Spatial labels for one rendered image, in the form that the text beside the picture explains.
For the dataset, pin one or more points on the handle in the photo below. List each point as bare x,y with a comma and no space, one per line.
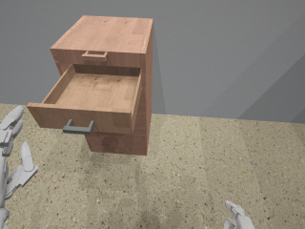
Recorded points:
94,57
68,129

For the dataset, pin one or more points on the robot left hand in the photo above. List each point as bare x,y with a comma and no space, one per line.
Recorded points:
10,127

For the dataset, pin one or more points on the left robot forearm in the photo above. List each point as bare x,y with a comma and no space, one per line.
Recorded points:
4,215

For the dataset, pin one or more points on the robot right hand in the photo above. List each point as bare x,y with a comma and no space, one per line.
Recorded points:
242,222

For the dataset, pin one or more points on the drawer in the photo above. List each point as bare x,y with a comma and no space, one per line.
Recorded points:
107,95

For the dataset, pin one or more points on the cabinet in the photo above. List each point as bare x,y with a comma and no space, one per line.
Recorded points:
126,42

